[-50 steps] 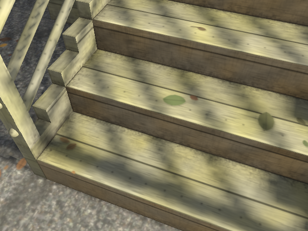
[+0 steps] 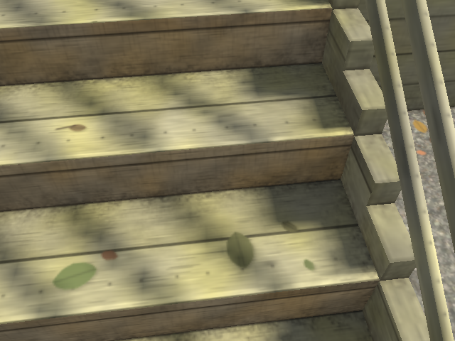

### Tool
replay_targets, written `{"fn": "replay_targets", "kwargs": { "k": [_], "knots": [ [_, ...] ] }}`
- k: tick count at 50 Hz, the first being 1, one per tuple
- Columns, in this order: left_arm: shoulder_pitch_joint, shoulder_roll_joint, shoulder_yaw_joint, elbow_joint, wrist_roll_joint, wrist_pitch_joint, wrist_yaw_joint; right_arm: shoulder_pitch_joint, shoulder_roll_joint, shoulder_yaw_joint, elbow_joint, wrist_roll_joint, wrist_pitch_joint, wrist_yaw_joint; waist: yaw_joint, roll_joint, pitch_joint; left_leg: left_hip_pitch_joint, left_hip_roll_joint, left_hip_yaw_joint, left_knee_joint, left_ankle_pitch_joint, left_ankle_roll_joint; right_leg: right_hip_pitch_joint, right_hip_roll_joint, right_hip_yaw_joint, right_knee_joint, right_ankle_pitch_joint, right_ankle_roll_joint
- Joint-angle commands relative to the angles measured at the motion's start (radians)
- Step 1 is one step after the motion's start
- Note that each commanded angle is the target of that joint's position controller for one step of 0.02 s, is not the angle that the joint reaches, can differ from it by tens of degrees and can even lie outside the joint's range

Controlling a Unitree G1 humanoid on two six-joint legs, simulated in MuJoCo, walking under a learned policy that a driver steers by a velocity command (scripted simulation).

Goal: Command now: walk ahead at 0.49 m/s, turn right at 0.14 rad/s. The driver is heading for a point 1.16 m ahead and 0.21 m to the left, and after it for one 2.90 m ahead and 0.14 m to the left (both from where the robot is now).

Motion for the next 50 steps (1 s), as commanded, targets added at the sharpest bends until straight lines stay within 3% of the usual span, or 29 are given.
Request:
{"fn": "replay_targets", "kwargs": {
  "k": [1, 4, 6, 10, 12, 13, 14, 15, 16, 17, 18, 19, 21, 23, 24, 25, 27, 28, 30, 32, 35, 39, 40, 42, 45, 47, 48, 49, 50],
  "knots": [
    [0.003, -0.093, -0.058, -0.096, 0.005, -0.010, -0.015, 0.043, -0.032, 0.011, -0.015, -0.012, -0.003, -0.005, 0.064, 0.035, 0.071, 0.000, 0.321, -0.347, -0.256, -0.061, 0.172, -0.355, -0.055, -0.040, 0.298, 0.057, 0.007],
    [-0.086, -0.078, -0.072, -0.164, -0.011, -0.009, -0.010, 0.117, -0.041, 0.015, 0.002, 0.022, -0.011, -0.025, 0.044, 0.057, 0.054, 0.081, 0.304, -0.299, -0.243, -0.050, 0.138, -0.486, -0.114, -0.064, 0.216, 0.076, 0.041],
    [-0.149, -0.107, -0.094, -0.205, -0.017, -0.006, -0.013, 0.179, -0.024, 0.026, 0.025, 0.019, 0.002, -0.043, 0.022, 0.070, 0.028, 0.174, 0.306, -0.300, -0.223, 0.031, 0.119, -0.571, -0.167, -0.111, 0.203, 0.091, 0.064],
    [-0.300, -0.146, -0.124, -0.308, 0.009, -0.016, -0.030, 0.314, -0.021, 0.028, 0.039, 0.043, 0.035, -0.077, -0.033, 0.085, -0.032, 0.229, 0.287, -0.347, -0.241, 0.111, 0.116, -0.503, -0.261, -0.220, -0.139, 0.238, 0.132],
    [-0.403, -0.175, -0.152, -0.372, 0.018, -0.023, -0.036, 0.302, -0.067, 0.001, 0.025, 0.061, 0.050, -0.100, -0.046, 0.157, -0.037, 0.111, 0.328, -0.359, -0.402, 0.306, 0.145, -0.172, -0.251, -0.223, -0.521, -0.095, 0.102],
    [-0.378, -0.146, -0.135, -0.366, -0.004, -0.019, -0.040, 0.280, -0.053, 0.003, 0.024, 0.063, 0.050, -0.105, 0.015, 0.183, -0.030, 0.123, 0.277, -0.286, -0.380, 0.503, 0.117, 0.006, -0.207, -0.264, -0.747, -0.224, 0.071],
    [-0.298, -0.071, -0.088, -0.327, -0.012, -0.031, -0.038, 0.284, -0.083, 0.005, 0.019, 0.029, 0.028, -0.082, 0.069, 0.239, -0.147, 0.181, 0.266, -0.255, -0.286, 1.134, 0.125, 0.216, -0.061, -0.413, -0.762, -0.212, 0.049],
    [-0.121, -0.003, -0.046, -0.251, -0.017, -0.032, -0.038, 0.234, -0.105, 0.008, 0.011, 0.012, 0.018, -0.061, 0.147, 0.318, -0.273, 0.304, 0.288, -0.212, -0.133, 1.741, 0.117, 0.351, -0.019, -0.397, -0.787, -0.033, 0.010],
    [0.068, 0.128, 0.012, -0.205, -0.005, -0.035, -0.051, 0.095, -0.117, 0.000, -0.014, -0.011, 0.005, -0.051, 0.276, 0.440, -0.307, 0.307, 0.265, -0.182, 0.129, 1.964, 0.070, 0.463, -0.093, -0.188, -0.882, 0.068, -0.062],
    [0.245, 0.240, 0.046, -0.115, 0.042, -0.028, -0.051, 0.083, -0.053, -0.006, -0.045, 0.010, -0.016, -0.032, 0.259, 0.113, -0.446, 0.004, 0.170, -0.132, 0.419, 1.681, 0.043, 0.738, -0.286, 0.205, -1.071, 0.155, -0.178],
    [0.371, 0.229, 0.058, -0.043, 0.055, 0.035, -0.023, 0.085, -0.081, -0.056, -0.130, 0.031, -0.064, 0.049, 0.240, -0.236, -0.499, -0.173, 0.012, -0.115, 0.768, 0.252, -0.009, 0.828, -0.431, 0.596, -1.450, -0.080, -0.259],
    [0.202, 0.206, 0.071, -0.039, 0.042, 0.063, -0.010, 0.035, -0.024, -0.063, -0.155, -0.012, -0.068, 0.063, 0.167, -0.288, -0.399, -0.359, 0.040, -0.280, 1.172, 0.040, 0.014, 0.698, -0.485, 0.710, -1.597, -0.510, -0.258],
    [0.033, 0.060, 0.042, 0.030, 0.040, 0.062, -0.009, -0.102, 0.085, -0.047, -0.259, -0.040, -0.019, 0.019, 0.040, -0.135, 0.075, -0.610, 0.097, -0.204, 1.341, 0.029, 0.019, 0.340, -0.455, 0.415, -1.577, -0.612, -0.125],
    [0.048, -0.054, 0.023, 0.144, 0.075, 0.028, -0.009, -0.030, 0.141, -0.028, -0.265, -0.009, 0.007, -0.012, -0.065, -0.017, 0.155, -0.639, 0.094, -0.194, 1.344, 0.083, 0.025, 0.253, -0.399, 0.137, -1.567, -0.404, -0.016],
    [0.097, -0.060, 0.025, 0.189, 0.062, 0.011, -0.005, -0.052, 0.145, -0.022, -0.277, 0.000, 0.017, -0.009, -0.052, -0.028, 0.157, -0.702, 0.082, -0.187, 1.397, 0.123, 0.035, 0.301, -0.400, 0.065, -1.594, -0.298, -0.014],
    [0.039, -0.051, 0.016, 0.101, 0.097, -0.020, -0.034, -0.112, 0.115, 0.003, -0.230, 0.014, -0.016, 0.107, 0.023, -0.073, 0.103, -0.725, 0.075, -0.317, 1.365, 0.236, 0.129, 0.315, -0.360, 0.028, -1.599, -0.057, -0.122],
    [0.037, 0.019, 0.036, 0.174, 0.115, 0.016, -0.052, -0.043, 0.105, 0.004, -0.202, 0.022, -0.026, 0.166, -0.014, -0.020, 0.040, -0.820, 0.046, -0.301, 1.517, 0.180, 0.176, 0.369, -0.401, -0.024, -1.689, 0.075, -0.182],
    [0.060, 0.060, 0.047, 0.170, 0.119, 0.012, -0.072, -0.086, 0.048, -0.015, -0.207, 0.035, -0.043, 0.161, 0.011, 0.004, 0.019, -0.834, 0.050, -0.270, 1.492, 0.179, 0.164, 0.423, -0.410, -0.108, -1.727, 0.105, -0.196],
    [0.079, 0.048, 0.032, 0.199, 0.113, 0.001, -0.079, -0.178, -0.039, -0.030, -0.237, 0.053, -0.042, 0.137, 0.013, 0.024, -0.032, -0.876, 0.067, -0.261, 1.444, 0.219, 0.130, 0.512, -0.393, -0.205, -1.752, 0.198, -0.161],
    [0.224, 0.046, 0.026, 0.272, 0.129, -0.011, -0.077, -0.224, 0.008, 0.001, -0.224, 0.059, -0.016, 0.124, 0.066, -0.073, -0.030, -1.051, 0.072, -0.239, 1.739, 0.071, 0.127, 0.707, -0.420, -0.205, -1.797, 0.254, -0.174],
    [0.260, 0.009, 0.002, 0.345, 0.156, 0.001, -0.077, -0.308, 0.046, 0.044, -0.277, 0.045, 0.011, 0.085, 0.087, 0.061, -0.014, -1.378, 0.125, -0.318, 1.676, -0.070, 0.138, 0.968, -0.497, -0.184, -1.815, 0.245, -0.152],
    [0.339, 0.022, -0.003, 0.410, 0.201, -0.027, -0.060, -0.462, 0.093, 0.093, -0.300, 0.046, 0.032, 0.093, 0.051, -0.030, 0.008, -1.443, 0.213, -0.188, 1.711, -0.120, 0.196, 0.960, -0.442, -0.318, -1.894, 0.276, -0.127],
    [0.345, 0.028, -0.006, 0.403, 0.206, -0.033, -0.057, -0.535, 0.050, 0.092, -0.327, 0.027, 0.036, 0.105, 0.074, 0.030, 0.019, -1.386, 0.250, -0.131, 1.496, -0.039, 0.206, 0.931, -0.433, -0.357, -1.942, 0.196, -0.126],
    [0.439, 0.020, -0.022, 0.420, 0.210, -0.022, -0.052, -0.633, 0.026, 0.104, -0.370, 0.024, 0.041, 0.103, 0.100, -0.032, 0.032, -1.299, 0.267, -0.090, 1.336, 0.068, 0.202, 0.914, -0.422, -0.376, -2.004, 0.146, -0.120],
    [0.265, 0.142, 0.003, 0.323, 0.134, -0.018, -0.114, -0.649, 0.025, 0.102, -0.363, 0.010, 0.081, 0.126, 0.009, -0.103, 0.003, -0.783, 0.206, 0.009, 1.104, -0.190, 0.133, 0.668, -0.443, -0.492, -2.084, 0.435, -0.157],
    [0.271, 0.241, 0.030, 0.314, 0.083, -0.060, -0.109, -0.561, 0.004, 0.090, -0.342, 0.025, 0.044, 0.133, -0.053, -0.164, -0.058, -0.547, 0.035, 0.125, 0.830, -0.223, 0.082, 0.813, -0.448, -0.499, -1.879, 1.269, -0.212],
    [0.276, 0.285, 0.037, 0.306, 0.085, -0.072, -0.111, -0.382, -0.029, 0.073, -0.302, 0.044, 0.025, 0.132, -0.113, -0.213, -0.122, -0.330, -0.035, 0.131, 0.653, -0.069, 0.099, 0.865, -0.445, -0.493, -1.721, 1.656, -0.191],
    [0.355, 0.257, 0.041, 0.326, 0.118, -0.077, -0.129, -0.157, -0.101, 0.039, -0.221, 0.037, 0.011, 0.111, -0.149, -0.157, -0.258, 0.086, 0.001, -0.082, 0.592, 0.161, 0.138, 0.627, -0.387, -0.450, -1.373, 1.472, -0.102],
    [0.519, 0.128, -0.002, 0.323, 0.171, -0.072, -0.189, 0.126, -0.178, 0.019, -0.129, 0.057, 0.010, 0.086, -0.156, 0.092, -0.547, 0.654, 0.204, -0.585, 0.363, 0.121, 0.268, 0.184, -0.284, -0.293, -1.006, 0.688, -0.044]
  ]
}}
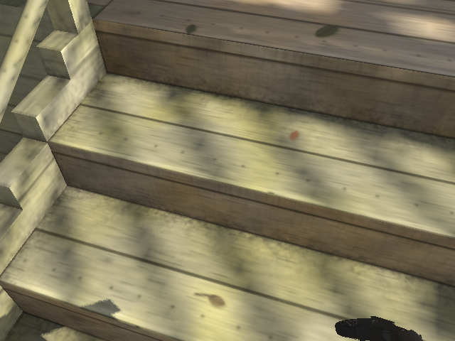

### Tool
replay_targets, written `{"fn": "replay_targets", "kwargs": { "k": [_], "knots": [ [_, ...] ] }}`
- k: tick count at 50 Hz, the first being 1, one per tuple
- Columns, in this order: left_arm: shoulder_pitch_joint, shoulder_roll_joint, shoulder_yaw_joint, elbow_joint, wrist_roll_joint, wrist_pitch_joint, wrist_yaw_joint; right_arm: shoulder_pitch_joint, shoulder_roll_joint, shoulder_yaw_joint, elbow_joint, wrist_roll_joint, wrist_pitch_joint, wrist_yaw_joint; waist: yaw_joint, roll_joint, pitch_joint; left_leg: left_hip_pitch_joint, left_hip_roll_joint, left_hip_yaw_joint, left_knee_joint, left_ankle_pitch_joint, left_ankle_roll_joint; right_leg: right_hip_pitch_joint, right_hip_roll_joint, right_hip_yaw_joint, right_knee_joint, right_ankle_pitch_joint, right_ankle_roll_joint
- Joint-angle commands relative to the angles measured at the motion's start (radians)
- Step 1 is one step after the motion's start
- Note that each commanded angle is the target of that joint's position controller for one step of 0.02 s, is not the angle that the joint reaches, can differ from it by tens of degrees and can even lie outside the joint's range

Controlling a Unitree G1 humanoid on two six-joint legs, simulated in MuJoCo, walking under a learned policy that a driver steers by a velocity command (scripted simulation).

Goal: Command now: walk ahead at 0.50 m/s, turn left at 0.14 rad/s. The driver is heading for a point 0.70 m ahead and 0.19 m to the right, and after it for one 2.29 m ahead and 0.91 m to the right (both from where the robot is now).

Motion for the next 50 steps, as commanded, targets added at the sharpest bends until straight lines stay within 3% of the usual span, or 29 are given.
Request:
{"fn": "replay_targets", "kwargs": {
  "k": [1, 2, 3, 4, 5, 7, 10, 12, 13, 17, 21, 23, 25, 26, 28, 29, 30, 31, 32, 33, 35, 38, 41, 43, 45, 46, 47, 49, 50],
  "knots": [
    [0.161, 0.192, 0.057, -0.032, -0.049, 0.021, -0.075, 0.792, -0.315, -0.119, 0.191, -0.039, 0.000, -0.041, -0.241, 0.100, -0.481, 1.351, 0.269, -1.027, -0.920, 0.244, 0.185, -0.780, 0.246, 0.386, 0.970, 0.196, -0.092],
    [0.027, 0.111, 0.061, -0.054, -0.107, 0.024, -0.054, 0.808, -0.349, -0.154, 0.252, -0.049, -0.025, -0.051, -0.246, 0.158, -0.226, 1.149, 0.283, -0.988, -0.969, 0.144, 0.058, -0.909, 0.320, 0.535, 1.256, 0.277, -0.090],
    [-0.140, 0.097, 0.070, -0.214, -0.147, 0.001, 0.048, 0.410, -0.263, -0.172, 0.151, -0.006, -0.058, -0.075, -0.103, 0.231, -0.133, 0.867, 0.274, -0.838, -0.995, -0.130, 0.078, -0.796, 0.286, 0.427, 1.451, 0.044, -0.057],
    [-0.219, 0.054, 0.061, -0.272, -0.132, 0.003, 0.090, 0.297, -0.180, -0.153, 0.158, -0.017, -0.077, -0.085, -0.053, 0.208, -0.042, 0.728, 0.226, -0.723, -0.935, -0.282, 0.045, -0.861, 0.261, 0.447, 1.451, 0.118, -0.078],
    [-0.152, -0.005, 0.027, -0.102, -0.102, 0.004, 0.050, 0.370, -0.124, -0.105, 0.177, -0.026, -0.080, -0.055, -0.101, 0.363, 0.013, 0.591, 0.224, -0.712, -0.888, -0.158, 0.101, -1.008, 0.301, 0.587, 1.716, 0.266, -0.156],
    [-0.161, 0.003, 0.028, -0.121, -0.116, 0.007, 0.022, 0.320, -0.002, -0.060, 0.234, -0.093, -0.061, -0.014, 0.006, 0.074, 0.021, 0.504, 0.266, -0.645, -0.930, -0.016, 0.059, -1.098, 0.320, 0.627, 1.737, 0.380, -0.250],
    [-0.152, 0.062, 0.042, -0.099, -0.111, 0.037, 0.009, 0.211, 0.028, -0.058, 0.234, -0.080, -0.075, -0.021, 0.091, 0.028, 0.039, 0.525, 0.233, -0.360, -1.020, 0.081, 0.022, -1.190, 0.300, 0.553, 1.696, 0.338, -0.259],
    [-0.213, 0.062, 0.041, -0.111, -0.110, 0.051, -0.017, 0.266, 0.005, -0.061, 0.276, -0.104, -0.095, -0.042, 0.076, 0.131, 0.066, 0.573, 0.183, -0.200, -1.070, 0.139, 0.004, -1.262, 0.339, 0.468, 1.962, 0.269, -0.278],
    [-0.243, 0.066, 0.040, -0.131, -0.106, 0.056, -0.021, 0.310, -0.009, -0.062, 0.294, -0.114, -0.101, -0.041, 0.070, 0.086, 0.111, 0.609, 0.208, -0.191, -1.091, 0.115, 0.006, -1.375, 0.352, 0.488, 2.017, 0.249, -0.284],
    [-0.419, 0.066, 0.009, -0.214, -0.133, 0.043, 0.027, 0.533, 0.015, -0.032, 0.388, -0.165, -0.099, -0.025, 0.001, 0.037, 0.117, 0.971, 0.233, -0.140, -1.110, 0.254, 0.017, -1.713, 0.322, 0.478, 1.961, 0.254, -0.320],
    [-0.611, 0.064, -0.001, -0.314, -0.117, 0.088, 0.035, 0.704, 0.015, -0.012, 0.413, -0.180, -0.095, -0.032, -0.094, 0.128, 0.096, 1.073, 0.249, -0.061, -1.233, 0.371, 0.067, -1.705, 0.261, 0.308, 1.629, 0.294, -0.249],
    [-0.693, 0.030, -0.012, -0.352, -0.125, 0.125, 0.035, 0.642, -0.019, -0.021, 0.380, -0.155, -0.087, -0.008, -0.085, 0.127, 0.106, 1.033, 0.296, 0.002, -1.334, 0.530, 0.087, -1.557, 0.202, 0.215, 1.391, 0.159, -0.224],
    [-0.618, 0.026, -0.001, -0.372, -0.113, 0.147, 0.011, 0.493, -0.111, -0.029, 0.318, -0.096, -0.115, 0.013, 0.033, 0.212, 0.056, 0.763, 0.287, 0.102, -1.323, 1.316, 0.114, -1.039, 0.295, 0.093, 1.269, 0.103, -0.205],
    [-0.607, 0.051, 0.012, -0.387, -0.124, 0.156, 0.001, 0.508, -0.183, -0.044, 0.328, -0.080, -0.142, 0.017, 0.060, 0.204, 0.037, 0.826, 0.311, 0.137, -1.243, 1.692, 0.116, -0.951, 0.343, 0.079, 1.188, 0.061, -0.175],
    [-0.477, 0.099, 0.031, -0.371, -0.109, 0.144, 0.008, 0.531, -0.254, -0.084, 0.357, -0.047, -0.145, 0.007, 0.091, 0.237, 0.048, 1.176, 0.335, 0.109, -1.082, 1.846, 0.109, -0.952, 0.459, 0.050, 0.751, -0.134, -0.144],
    [-0.367, 0.126, 0.047, -0.327, -0.119, 0.130, 0.029, 0.560, -0.250, -0.093, 0.382, -0.081, -0.134, 0.020, 0.086, 0.270, -0.007, 1.192, 0.316, 0.121, -0.942, 1.953, 0.119, -0.823, 0.491, 0.081, 0.706, -0.113, -0.164],
    [-0.167, 0.167, 0.065, -0.257, -0.126, 0.119, 0.052, 0.604, -0.173, -0.086, 0.377, -0.155, -0.134, 0.021, 0.100, 0.176, -0.161, 0.924, 0.276, 0.070, -0.676, 1.814, 0.068, -0.440, 0.440, 0.327, 0.755, 0.172, -0.254],
    [0.065, 0.188, 0.080, -0.159, -0.112, 0.118, 0.065, 0.573, -0.124, -0.076, 0.372, -0.163, -0.125, 0.042, 0.176, 0.073, -0.236, 0.655, 0.179, -0.001, -0.435, 1.256, 0.063, -0.192, 0.376, 0.612, 0.485, -0.053, -0.315],
    [0.195, 0.173, 0.073, -0.087, -0.064, 0.114, 0.057, 0.431, -0.101, -0.097, 0.343, -0.091, -0.105, 0.049, 0.208, -0.090, -0.107, 0.334, -0.019, -0.106, 0.040, 0.467, 0.010, -0.206, 0.275, 0.913, 0.197, -0.257, -0.373],
    [0.181, 0.172, 0.073, -0.084, -0.055, 0.087, 0.075, 0.417, -0.022, -0.081, 0.310, -0.065, -0.108, 0.045, 0.160, -0.137, -0.076, 0.160, -0.020, -0.318, 0.336, 0.473, 0.025, -0.254, 0.216, 1.045, 0.143, -0.354, -0.370],
    [0.061, 0.104, 0.058, -0.037, -0.088, 0.058, 0.066, 0.266, -0.015, -0.087, 0.234, -0.066, -0.107, 0.002, 0.084, -0.023, 0.009, -0.001, -0.032, -0.331, 0.629, 0.443, 0.061, -0.401, 0.206, 0.945, 0.122, -0.250, -0.360],
    [-0.184, -0.032, -0.008, -0.016, -0.073, 0.044, 0.043, 0.221, 0.016, -0.059, 0.153, -0.076, -0.082, -0.039, -0.085, 0.139, 0.026, -0.103, 0.027, -0.281, 0.676, 0.409, 0.117, -0.599, 0.256, 0.701, 0.120, -0.077, -0.286],
    [-0.284, 0.004, -0.005, -0.069, -0.058, -0.012, 0.055, 0.168, -0.070, -0.082, 0.107, -0.046, -0.074, -0.078, -0.103, 0.059, 0.041, 0.037, 0.063, -0.161, 0.520, 0.297, 0.060, -0.807, 0.334, 0.512, 0.029, 0.013, -0.244],
    [0.021, 0.004, -0.018, 0.033, -0.029, -0.009, 0.083, 0.042, -0.014, -0.047, 0.047, -0.036, -0.077, -0.087, -0.014, -0.068, 0.030, -0.208, 0.040, -0.181, 0.833, 0.073, 0.046, -0.594, 0.274, 0.663, 0.040, -0.014, -0.265],
    [0.168, 0.011, -0.021, 0.088, 0.006, 0.006, 0.059, -0.113, -0.023, -0.024, -0.045, -0.072, -0.077, -0.089, 0.026, 0.071, 0.049, -0.391, 0.072, -0.221, 0.557, 0.067, 0.081, -0.367, 0.224, 0.732, 0.075, -0.073, -0.229],
    [0.162, 0.030, -0.010, 0.064, 0.011, 0.004, 0.050, -0.180, -0.040, -0.021, -0.071, -0.061, -0.078, -0.100, 0.054, 0.056, 0.047, -0.360, 0.090, -0.200, 0.439, 0.072, 0.068, -0.383, 0.241, 0.717, 0.058, -0.031, -0.225],
    [0.151, 0.043, -0.004, 0.050, 0.004, 0.004, 0.049, -0.194, -0.032, -0.019, -0.097, -0.052, -0.074, -0.106, 0.054, 0.013, 0.035, -0.284, 0.097, -0.176, 0.356, 0.090, 0.051, -0.427, 0.246, 0.706, 0.031, -0.028, -0.225],
    [-0.064, 0.094, 0.007, -0.115, -0.082, -0.001, 0.023, -0.309, 0.026, -0.008, -0.173, -0.048, -0.057, -0.086, 0.005, -0.054, 0.117, 0.368, 0.058, 0.014, 0.069, -0.117, -0.048, -0.943, 0.208, 0.706, -0.246, 0.077, -0.287],
    [-0.063, 0.154, 0.014, -0.121, -0.080, -0.008, 0.019, -0.209, 0.049, -0.005, -0.159, -0.020, -0.046, -0.062, -0.038, -0.102, 0.074, 0.556, 0.018, 0.017, 0.137, 0.097, -0.077, -0.965, 0.154, 0.708, -0.212, 0.503, -0.324]
  ]
}}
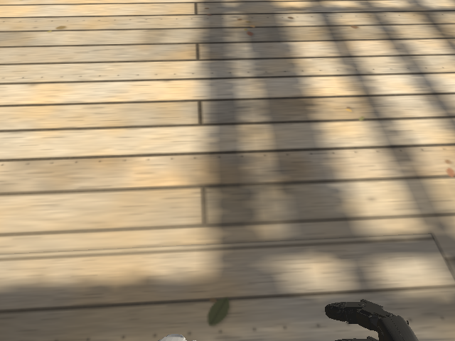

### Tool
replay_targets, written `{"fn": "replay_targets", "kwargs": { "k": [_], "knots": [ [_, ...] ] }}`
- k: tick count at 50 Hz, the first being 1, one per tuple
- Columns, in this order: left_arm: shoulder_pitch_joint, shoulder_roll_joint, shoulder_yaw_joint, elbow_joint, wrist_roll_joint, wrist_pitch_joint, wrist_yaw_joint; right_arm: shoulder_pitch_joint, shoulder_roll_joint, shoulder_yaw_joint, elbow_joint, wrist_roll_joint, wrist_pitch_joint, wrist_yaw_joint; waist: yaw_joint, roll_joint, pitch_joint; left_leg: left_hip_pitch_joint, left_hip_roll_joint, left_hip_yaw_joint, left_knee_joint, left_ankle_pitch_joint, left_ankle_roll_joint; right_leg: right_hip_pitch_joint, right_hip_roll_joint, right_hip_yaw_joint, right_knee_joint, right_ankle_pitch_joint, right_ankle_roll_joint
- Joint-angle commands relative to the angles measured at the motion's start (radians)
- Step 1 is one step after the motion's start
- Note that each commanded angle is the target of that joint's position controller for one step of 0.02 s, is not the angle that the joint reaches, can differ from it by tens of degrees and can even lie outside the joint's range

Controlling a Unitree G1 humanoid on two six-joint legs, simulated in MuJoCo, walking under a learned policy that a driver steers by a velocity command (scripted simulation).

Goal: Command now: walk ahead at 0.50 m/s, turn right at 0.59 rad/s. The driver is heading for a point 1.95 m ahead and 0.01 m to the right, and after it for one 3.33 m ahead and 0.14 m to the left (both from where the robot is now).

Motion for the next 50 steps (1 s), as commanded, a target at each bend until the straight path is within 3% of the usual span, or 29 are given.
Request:
{"fn": "replay_targets", "kwargs": {
  "k": [1, 2, 3, 4, 5, 6, 7, 8, 9, 10, 11, 15, 18, 21, 23, 25, 27, 29, 31, 33, 34, 35, 36, 37, 38, 41, 43, 47, 50],
  "knots": [
    [-0.165, 0.316, 0.064, -0.167, -0.063, -0.035, -0.011, -0.118, -0.071, -0.025, -0.146, 0.025, 0.002, 0.040, -0.155, -0.104, 0.082, 0.725, -0.123, 0.126, -0.216, 0.030, -0.082, -0.459, -0.252, 0.186, -0.266, 1.134, -0.246],
    [-0.158, 0.365, 0.096, -0.184, -0.080, -0.045, -0.017, -0.046, -0.171, -0.063, -0.119, 0.012, -0.016, 0.045, -0.171, -0.104, 0.035, 0.709, -0.181, 0.155, -0.423, -0.042, -0.062, -0.212, -0.236, 0.148, -0.140, 1.488, -0.223],
    [-0.154, 0.351, 0.119, -0.164, -0.041, -0.055, -0.032, 0.149, -0.237, -0.091, -0.062, 0.009, -0.036, 0.031, -0.206, -0.064, -0.062, 0.892, -0.123, -0.022, -0.561, 0.146, 0.004, -0.164, -0.185, 0.112, 0.156, 1.565, -0.153],
    [-0.040, 0.175, 0.089, -0.171, 0.010, -0.057, -0.045, 0.424, -0.276, -0.103, 0.010, 0.006, -0.042, 0.018, -0.213, 0.238, -0.388, 1.381, 0.122, -0.555, -0.793, 0.243, 0.226, -0.504, -0.035, 0.102, 0.512, 1.042, -0.115],
    [-0.090, 0.146, 0.102, -0.123, -0.023, -0.033, -0.062, 0.592, -0.318, -0.108, 0.045, -0.032, -0.019, 0.008, -0.301, 0.371, -0.284, 1.317, 0.288, -1.089, -1.177, -0.190, 0.295, -0.735, 0.097, 0.146, 1.081, 0.291, -0.079],
    [-0.204, 0.143, 0.105, -0.146, -0.042, -0.021, -0.060, 0.562, -0.327, -0.121, 0.097, -0.021, -0.048, -0.011, -0.274, 0.305, 0.000, 1.104, 0.232, -0.986, -1.220, -0.591, 0.184, -0.937, 0.023, 0.135, 1.342, 0.397, -0.106],
    [-0.206, 0.150, 0.108, -0.111, -0.055, -0.016, -0.046, 0.430, -0.310, -0.130, 0.124, 0.015, -0.057, -0.006, -0.187, 0.243, 0.144, 0.911, 0.231, -0.801, -1.168, -0.506, 0.178, -0.956, -0.023, 0.056, 1.416, 0.453, -0.108],
    [-0.256, 0.161, 0.109, -0.131, -0.042, -0.015, -0.021, 0.374, -0.176, -0.104, 0.160, 0.017, -0.054, 0.004, -0.145, 0.056, 0.102, 0.871, 0.242, -0.652, -1.156, -0.300, 0.187, -0.924, -0.031, 0.044, 1.470, 0.417, -0.141],
    [-0.307, 0.146, 0.095, -0.154, -0.035, -0.005, -0.012, 0.333, -0.032, -0.073, 0.195, 0.017, -0.047, 0.005, -0.101, -0.027, 0.068, 0.865, 0.240, -0.540, -1.145, -0.186, 0.156, -0.918, -0.056, 0.054, 1.437, 0.446, -0.167],
    [-0.324, 0.121, 0.081, -0.168, -0.030, 0.011, -0.006, 0.281, 0.059, -0.048, 0.211, 0.021, -0.050, 0.001, -0.056, 0.008, 0.060, 0.834, 0.204, -0.469, -1.174, -0.090, 0.127, -0.912, -0.080, 0.054, 1.431, 0.451, -0.183],
    [-0.339, 0.088, 0.073, -0.177, -0.035, 0.024, 0.001, 0.263, 0.069, -0.050, 0.229, 0.016, -0.057, -0.002, -0.038, 0.017, 0.094, 0.841, 0.161, -0.376, -1.207, -0.027, 0.104, -0.959, -0.075, 0.066, 1.435, 0.420, -0.201],
    [-0.436, 0.135, 0.053, -0.239, -0.036, 0.041, -0.021, 0.322, 0.019, -0.060, 0.274, -0.062, -0.080, 0.030, -0.053, -0.024, 0.132, 0.861, 0.105, -0.116, -1.331, 0.070, 0.078, -1.065, -0.103, -0.028, 1.356, 0.440, -0.220],
    [-0.506, 0.133, 0.040, -0.264, -0.046, 0.048, -0.016, 0.534, 0.014, -0.043, 0.372, -0.098, -0.076, 0.037, -0.103, 0.080, 0.163, 1.075, 0.141, -0.127, -1.370, 0.156, 0.129, -1.336, -0.083, -0.035, 1.647, 0.351, -0.248],
    [-0.626, 0.127, 0.019, -0.324, -0.054, 0.038, 0.019, 0.601, 0.020, -0.026, 0.395, -0.118, -0.073, 0.039, -0.122, 0.019, 0.180, 1.232, 0.156, -0.088, -1.395, 0.191, 0.114, -1.495, -0.109, -0.038, 1.583, 0.284, -0.264],
    [-0.703, 0.101, -0.008, -0.371, -0.054, 0.047, 0.018, 0.675, 0.024, -0.016, 0.419, -0.125, -0.071, 0.029, -0.127, 0.055, 0.173, 1.245, 0.154, -0.052, -1.437, 0.264, 0.102, -1.469, -0.167, -0.123, 1.537, 0.296, -0.264],
    [-0.873, 0.107, -0.020, -0.455, -0.050, 0.074, 0.017, 0.828, 0.021, -0.007, 0.462, -0.123, -0.068, 0.037, -0.180, 0.044, 0.169, 1.267, 0.182, -0.046, -1.496, 0.306, 0.102, -1.428, -0.229, -0.211, 1.279, 0.421, -0.223],
    [-1.073, 0.069, -0.041, -0.539, -0.044, 0.122, -0.003, 0.850, 0.028, -0.008, 0.464, -0.078, -0.063, 0.074, -0.193, 0.130, 0.186, 1.033, 0.178, 0.026, -1.623, 0.439, 0.115, -1.077, -0.233, -0.286, 1.075, 0.242, -0.188],
    [-0.977, 0.095, -0.014, -0.520, -0.028, 0.136, -0.032, 0.781, -0.042, -0.009, 0.425, -0.034, -0.095, 0.106, -0.116, 0.174, 0.158, 0.985, 0.191, 0.090, -1.590, 0.863, 0.149, -0.764, -0.139, -0.380, 1.044, 0.161, -0.162],
    [-0.919, 0.124, 0.008, -0.500, -0.025, 0.112, -0.037, 0.771, -0.137, -0.034, 0.416, -0.005, -0.113, 0.094, -0.076, 0.217, 0.130, 1.287, 0.221, 0.095, -1.483, 1.361, 0.125, -0.753, -0.061, -0.415, 0.810, -0.095, -0.153],
    [-0.677, 0.149, 0.032, -0.439, -0.015, 0.085, -0.023, 0.714, -0.217, -0.080, 0.361, -0.004, -0.132, 0.080, 0.006, 0.279, -0.016, 1.376, 0.210, 0.116, -1.287, 1.822, 0.033, -0.417, -0.047, -0.374, 0.710, 0.219, -0.186],
    [-0.547, 0.172, 0.028, -0.402, -0.077, 0.073, -0.001, 0.824, -0.162, -0.079, 0.368, -0.035, -0.145, 0.080, -0.021, 0.173, -0.210, 1.027, 0.161, 0.030, -1.084, 1.721, -0.026, 0.044, -0.108, -0.140, 0.729, 0.395, -0.237],
    [-0.366, 0.230, 0.052, -0.344, -0.060, 0.081, 0.017, 0.763, -0.144, -0.085, 0.354, -0.038, -0.138, 0.088, 0.072, 0.059, -0.246, 0.816, 0.066, -0.026, -0.868, 1.243, -0.031, 0.252, -0.176, 0.092, 0.448, 0.225, -0.250],
    [-0.136, 0.283, 0.067, -0.225, -0.024, 0.078, 0.021, 0.732, -0.020, -0.084, 0.366, -0.047, -0.112, 0.113, 0.101, -0.094, -0.248, 0.606, -0.072, -0.108, -0.533, 0.310, -0.053, 0.336, -0.315, 0.412, 0.143, 0.136, -0.291],
    [-0.047, 0.359, 0.115, -0.179, -0.027, 0.048, 0.038, 0.655, -0.048, -0.106, 0.361, -0.004, -0.095, 0.121, 0.117, -0.077, -0.134, 0.531, -0.091, -0.255, -0.039, 0.333, -0.049, 0.151, -0.369, 0.562, 0.034, 0.035, -0.291],
    [-0.126, 0.323, 0.108, -0.161, -0.048, 0.013, 0.052, 0.555, -0.036, -0.112, 0.318, -0.004, -0.105, 0.104, 0.069, -0.084, 0.004, 0.421, -0.070, -0.291, 0.193, 0.374, -0.016, -0.039, -0.364, 0.453, 0.034, -0.082, -0.264],
    [-0.359, 0.095, 0.050, -0.121, -0.045, 0.003, 0.039, 0.366, 0.024, -0.085, 0.227, -0.007, -0.110, 0.064, -0.090, 0.141, 0.043, 0.316, -0.046, -0.260, 0.396, 0.349, 0.081, -0.204, -0.402, 0.244, 0.003, 0.096, -0.223],
    [-0.421, 0.030, 0.035, -0.121, -0.032, -0.011, 0.047, 0.373, 0.042, -0.076, 0.225, -0.010, -0.082, 0.064, -0.185, 0.111, 0.092, 0.296, 0.008, -0.245, 0.221, 0.418, 0.118, -0.285, -0.365, 0.076, -0.050, 0.195, -0.114],
    [-0.526, 0.079, 0.043, -0.198, -0.020, -0.054, 0.088, 0.251, -0.037, -0.098, 0.187, -0.012, -0.082, 0.088, -0.197, 0.001, 0.135, 0.438, 0.042, -0.154, -0.060, 0.367, 0.073, -0.333, -0.260, -0.274, -0.237, 0.331, -0.093],
    [-0.373, 0.183, 0.062, -0.185, 0.036, -0.059, 0.091, 0.087, -0.088, -0.109, 0.114, -0.005, -0.081, 0.098, -0.116, -0.004, 0.130, 0.468, 0.077, -0.076, -0.516, 0.464, 0.001, -0.111, -0.260, -0.401, -0.289, 0.488, -0.109]
  ]
}}
Velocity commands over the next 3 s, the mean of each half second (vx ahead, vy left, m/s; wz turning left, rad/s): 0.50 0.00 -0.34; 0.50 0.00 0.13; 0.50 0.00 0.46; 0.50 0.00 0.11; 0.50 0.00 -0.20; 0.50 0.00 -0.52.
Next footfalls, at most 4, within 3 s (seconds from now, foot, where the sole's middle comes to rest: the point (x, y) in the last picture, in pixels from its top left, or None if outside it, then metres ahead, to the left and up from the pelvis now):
0.04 left None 0.21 0.14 -0.60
0.64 right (327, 313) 0.53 -0.16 -0.43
1.22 left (235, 202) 0.85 0.07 -0.43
1.74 right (297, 143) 1.13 -0.12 -0.43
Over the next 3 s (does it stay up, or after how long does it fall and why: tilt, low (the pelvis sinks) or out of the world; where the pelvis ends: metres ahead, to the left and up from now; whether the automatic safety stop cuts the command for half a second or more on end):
stays up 1.59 0.00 0.35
